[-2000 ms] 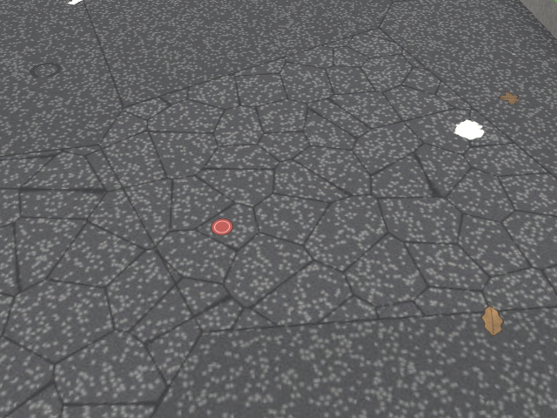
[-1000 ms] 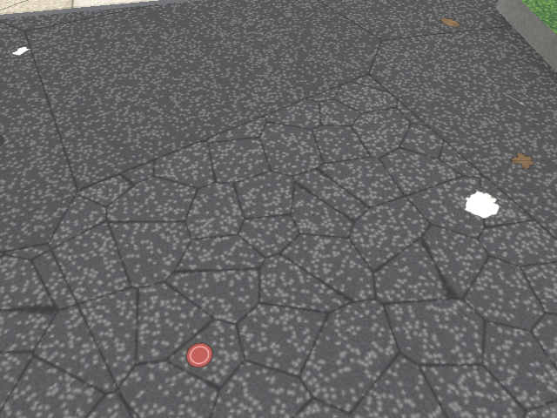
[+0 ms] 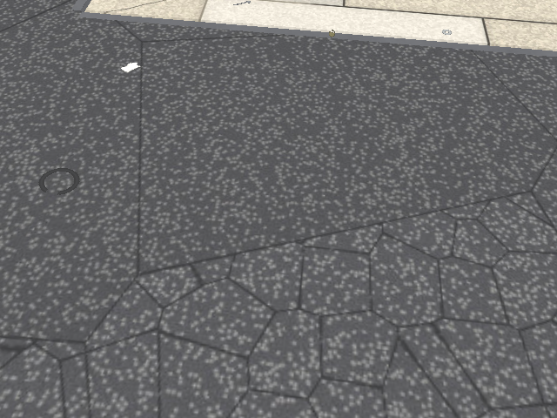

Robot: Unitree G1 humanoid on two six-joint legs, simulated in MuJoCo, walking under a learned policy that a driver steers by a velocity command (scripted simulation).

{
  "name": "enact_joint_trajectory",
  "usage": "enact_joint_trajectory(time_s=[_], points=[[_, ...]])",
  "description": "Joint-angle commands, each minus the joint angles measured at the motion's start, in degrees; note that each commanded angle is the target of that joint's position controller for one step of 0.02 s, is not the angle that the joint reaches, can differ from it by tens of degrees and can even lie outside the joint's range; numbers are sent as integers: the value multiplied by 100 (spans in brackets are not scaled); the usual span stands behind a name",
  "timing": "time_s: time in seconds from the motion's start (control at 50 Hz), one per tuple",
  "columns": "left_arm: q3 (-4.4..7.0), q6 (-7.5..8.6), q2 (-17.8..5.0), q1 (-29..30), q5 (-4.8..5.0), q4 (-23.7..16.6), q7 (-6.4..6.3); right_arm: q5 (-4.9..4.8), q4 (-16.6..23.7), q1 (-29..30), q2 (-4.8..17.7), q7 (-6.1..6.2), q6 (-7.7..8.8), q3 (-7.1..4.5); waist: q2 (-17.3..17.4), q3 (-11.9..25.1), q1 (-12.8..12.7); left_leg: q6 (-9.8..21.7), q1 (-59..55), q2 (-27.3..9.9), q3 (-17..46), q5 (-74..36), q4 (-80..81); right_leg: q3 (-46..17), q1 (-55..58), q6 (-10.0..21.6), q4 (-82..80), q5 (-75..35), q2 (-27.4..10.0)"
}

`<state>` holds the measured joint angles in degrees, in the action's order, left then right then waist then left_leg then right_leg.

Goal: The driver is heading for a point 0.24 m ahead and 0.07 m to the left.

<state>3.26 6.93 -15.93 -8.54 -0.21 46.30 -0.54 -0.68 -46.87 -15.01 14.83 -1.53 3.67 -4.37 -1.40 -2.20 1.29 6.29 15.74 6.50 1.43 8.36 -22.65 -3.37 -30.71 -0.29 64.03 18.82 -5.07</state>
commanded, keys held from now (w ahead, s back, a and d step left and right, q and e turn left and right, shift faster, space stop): no key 1.00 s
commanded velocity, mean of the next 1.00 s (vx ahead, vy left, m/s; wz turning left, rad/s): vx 0.12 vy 0.00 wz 0.13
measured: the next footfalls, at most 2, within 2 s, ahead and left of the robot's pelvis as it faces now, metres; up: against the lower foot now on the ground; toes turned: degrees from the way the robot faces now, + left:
right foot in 0.26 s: +0.33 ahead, -0.12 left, +0.00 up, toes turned +6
left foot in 0.56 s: +0.23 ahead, +0.12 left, +0.00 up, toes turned +4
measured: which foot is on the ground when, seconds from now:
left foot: down 0.00-0.30, up 0.32-0.54, down 0.56-1.00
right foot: up 0.00-0.24, down 0.26-1.00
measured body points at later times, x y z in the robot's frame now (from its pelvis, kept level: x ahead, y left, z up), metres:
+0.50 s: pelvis +0.19 -0.04 -0.01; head +0.22 -0.04 +0.44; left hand +0.31 +0.21 -0.12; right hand +0.31 -0.30 -0.14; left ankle +0.16 +0.11 -0.72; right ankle +0.29 -0.13 -0.74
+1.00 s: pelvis +0.25 -0.01 -0.01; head +0.26 +0.00 +0.44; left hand +0.32 +0.26 -0.15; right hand +0.33 -0.25 -0.15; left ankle +0.19 +0.11 -0.74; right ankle +0.29 -0.13 -0.74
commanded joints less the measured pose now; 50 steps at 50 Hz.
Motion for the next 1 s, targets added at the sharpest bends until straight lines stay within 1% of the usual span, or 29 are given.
enact_joint_trajectory(time_s=[0.02,0.06,0.08,0.12,0.16,0.22,0.24,0.26,0.28,0.3,0.32,0.34,0.36,0.38,0.4,0.42,0.44,0.46,0.52,0.54,0.56,0.58,0.6,0.62,0.64,0.7,0.74,0.86,1.0], points=[[149,-75,-464,-149,-60,-356,-53,5,459,108,908,129,98,-204,339,330,-237,1109,-370,-1514,1467,-2028,1049,51,-470,-243,-752,-520,-105],[108,-92,-355,177,-86,-454,-57,14,427,15,930,207,45,-207,413,266,-143,845,-150,-1242,933,-3016,846,200,-268,-320,-1655,-1234,53],[77,-80,-269,313,-84,-483,-37,5,407,-48,902,232,4,-201,481,326,-68,680,-78,-1081,702,-3198,722,271,-24,-299,-2125,-1670,172],[48,-44,-214,616,-40,-560,26,-12,331,-309,857,274,-65,-179,614,483,151,475,-165,-1019,640,-3006,588,347,317,-239,-2780,-2552,389],[52,-36,-272,822,-20,-644,85,-6,267,-419,805,296,-105,-144,685,496,245,408,-405,-1153,835,-2630,445,272,393,-160,-3148,-2777,466],[122,14,-516,724,-94,-657,146,35,235,-349,749,323,-135,-114,729,549,128,343,-1005,-1446,1252,-2597,-117,103,419,82,-3540,-2330,458],[146,45,-574,505,-122,-591,150,36,242,-251,724,329,-141,-103,732,603,-6,285,-1129,-1445,1326,-2685,-398,121,624,191,-3730,-2299,472],[166,88,-616,164,-169,-486,141,28,267,-133,673,327,-141,-78,648,716,-219,139,-1114,-1235,1242,-2796,-855,194,1159,323,-4154,-2933,459],[199,120,-858,-175,-268,-457,114,106,357,-200,527,315,-119,-24,285,1209,-268,-72,-752,-867,1102,-2106,-1661,-278,2225,572,-3919,-4931,-116],[201,66,-1023,-410,-341,-472,95,109,230,-1086,310,297,-74,52,-800,1943,-43,-434,431,-339,929,435,-3113,-1384,3924,1521,-3457,-6872,-1302],[93,-51,-488,-653,-184,-345,114,53,93,-1389,454,259,-116,69,-1326,2556,-143,-684,946,-232,808,3173,-3954,-2286,4321,2058,-3616,-6415,-1892],[30,-133,-356,-514,-34,-361,153,-19,118,-1071,855,245,-213,-30,-720,2146,-212,-779,1228,-456,920,3217,-4288,-2425,3792,1921,-3911,-4543,-1737],[15,-221,-360,-190,-20,-400,156,-35,186,-595,859,284,-352,-57,-332,1563,-198,-888,1416,-612,747,2898,-4461,-2203,3172,1646,-4164,-3118,-1478],[-38,-288,-302,182,-49,-441,165,-4,210,-399,793,315,-493,-67,-204,1042,-103,-945,1409,-761,605,2683,-4178,-1897,2397,1474,-4478,-2096,-1275],[-38,-339,-342,463,-95,-470,155,30,214,-330,730,351,-610,-78,-363,768,8,-967,1118,-914,535,2411,-3725,-1665,1763,1303,-4755,-1239,-1068],[-4,-402,-434,661,-138,-464,150,37,170,-397,558,373,-665,-40,-575,568,101,-984,701,-899,348,2206,-3148,-1277,1219,1149,-4959,-811,-753],[16,-437,-462,727,-165,-444,137,55,86,-479,423,390,-661,-8,-723,531,115,-981,321,-833,173,2036,-2717,-959,941,1094,-5025,-816,-547],[18,-453,-441,669,-163,-397,115,79,22,-517,341,396,-628,12,-759,636,90,-956,74,-817,105,1823,-2355,-792,956,1096,-4996,-868,-472],[2,-489,-403,572,-42,-264,56,106,-138,-578,306,363,-552,7,-606,864,142,-804,-606,-756,-72,581,-1153,-643,1027,1044,-4835,-289,-448],[-23,-503,-347,516,-16,-217,45,147,-160,-539,301,348,-540,7,-547,813,153,-721,-815,-724,-118,332,-806,-598,913,896,-4813,209,-367],[-66,-502,-234,369,-23,-132,51,228,-103,-420,369,345,-529,9,-407,698,119,-610,-921,-885,74,132,-563,-561,759,629,-4791,746,-258],[-84,-498,-202,312,-64,-94,62,253,5,-273,560,366,-516,-6,-168,474,18,-441,-763,-1237,467,358,-250,-428,656,383,-4572,1027,-88],[-45,-500,-232,188,-65,-115,66,165,-92,-160,849,377,-501,-84,508,207,-272,-281,42,-1206,522,1430,-218,5,1004,200,-4427,710,302],[-48,-496,-259,302,-99,-77,45,145,-92,-59,589,365,-441,-33,575,101,-183,-313,512,-1124,505,1941,0,98,1468,116,-4129,239,352],[-43,-495,-223,277,-71,-50,29,173,-131,-7,446,367,-376,12,661,81,-227,-408,658,-1119,499,1905,102,120,1681,151,-3985,-91,348],[-35,-516,-193,86,-56,138,-17,136,-207,-21,419,354,-208,22,569,157,-231,-555,401,-1059,404,975,-63,132,1773,268,-3783,-836,332],[-27,-515,-182,74,-40,225,-11,101,-295,-158,437,355,-175,20,431,255,-179,-545,208,-1033,361,509,-197,149,1825,275,-3704,-1301,327],[4,-575,-214,67,6,494,-33,79,-484,-257,390,368,-204,41,204,363,-119,-520,-62,-958,247,-208,-364,153,1988,254,-3550,-1985,310],[31,-662,-261,62,29,799,-106,75,-707,-216,308,363,-233,69,164,336,-129,-515,-181,-900,156,-510,-341,140,2110,226,-3510,-2160,294]])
